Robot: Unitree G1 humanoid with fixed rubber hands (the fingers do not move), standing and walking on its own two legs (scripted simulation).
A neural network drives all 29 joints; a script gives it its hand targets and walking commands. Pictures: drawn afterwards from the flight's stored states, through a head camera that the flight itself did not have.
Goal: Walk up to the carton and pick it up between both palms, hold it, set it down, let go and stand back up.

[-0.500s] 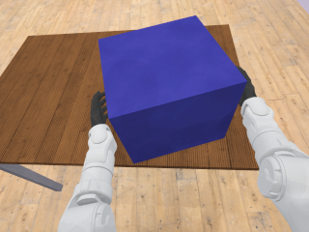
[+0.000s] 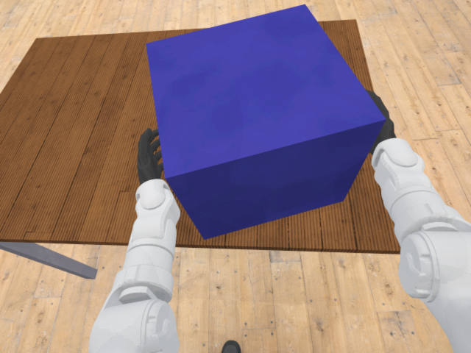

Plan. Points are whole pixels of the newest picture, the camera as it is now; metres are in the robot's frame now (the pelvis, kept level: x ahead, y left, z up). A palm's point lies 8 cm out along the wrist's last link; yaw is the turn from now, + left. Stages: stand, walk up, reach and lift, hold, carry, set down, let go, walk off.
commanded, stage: set down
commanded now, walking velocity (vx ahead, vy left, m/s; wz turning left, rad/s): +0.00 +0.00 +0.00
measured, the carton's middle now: (251, 128) +0.52 +0.05 +0.02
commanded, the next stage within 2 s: none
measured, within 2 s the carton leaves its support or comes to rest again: rests again in 0.46 s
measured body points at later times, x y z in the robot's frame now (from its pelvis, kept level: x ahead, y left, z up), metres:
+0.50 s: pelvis +0.01 -0.01 -0.01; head +0.15 -0.04 +0.42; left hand +0.42 +0.22 +0.02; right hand +0.53 -0.18 +0.03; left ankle +0.02 +0.14 -0.73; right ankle -0.03 -0.05 -0.73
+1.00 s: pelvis -0.02 -0.01 -0.01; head +0.12 -0.05 +0.42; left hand +0.38 +0.22 +0.01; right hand +0.47 -0.23 +0.01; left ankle +0.02 +0.14 -0.73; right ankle -0.03 -0.05 -0.73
